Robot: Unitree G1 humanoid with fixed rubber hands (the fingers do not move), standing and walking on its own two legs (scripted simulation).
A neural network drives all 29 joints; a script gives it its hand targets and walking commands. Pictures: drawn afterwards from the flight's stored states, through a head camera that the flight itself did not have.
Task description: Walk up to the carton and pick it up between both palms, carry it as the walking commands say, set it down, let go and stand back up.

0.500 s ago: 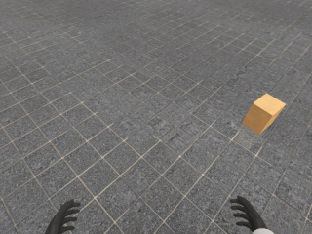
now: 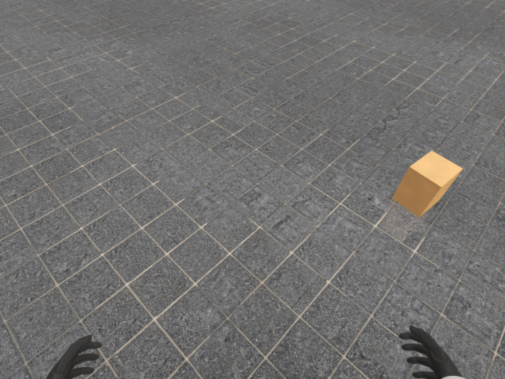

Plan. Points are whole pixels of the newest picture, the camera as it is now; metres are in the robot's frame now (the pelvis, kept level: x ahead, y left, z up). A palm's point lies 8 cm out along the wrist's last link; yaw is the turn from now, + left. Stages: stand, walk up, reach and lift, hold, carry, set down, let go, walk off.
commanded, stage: stand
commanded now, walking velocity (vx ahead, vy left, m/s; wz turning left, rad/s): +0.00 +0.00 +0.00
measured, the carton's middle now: (425, 184) +1.06 -0.90 -0.64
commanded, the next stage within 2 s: walk up in 1.82 s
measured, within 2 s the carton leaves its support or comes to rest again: neither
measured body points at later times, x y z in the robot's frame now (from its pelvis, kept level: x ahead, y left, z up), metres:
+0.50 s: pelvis +0.00 +0.00 +0.02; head +0.00 +0.00 +0.47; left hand +0.13 +0.31 -0.08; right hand +0.13 -0.31 -0.08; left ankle +0.00 +0.12 -0.72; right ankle +0.00 -0.12 -0.72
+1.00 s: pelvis +0.00 +0.00 +0.03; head +0.00 +0.00 +0.48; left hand +0.11 +0.32 -0.09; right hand +0.11 -0.32 -0.09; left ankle +0.00 +0.12 -0.72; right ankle +0.00 -0.12 -0.72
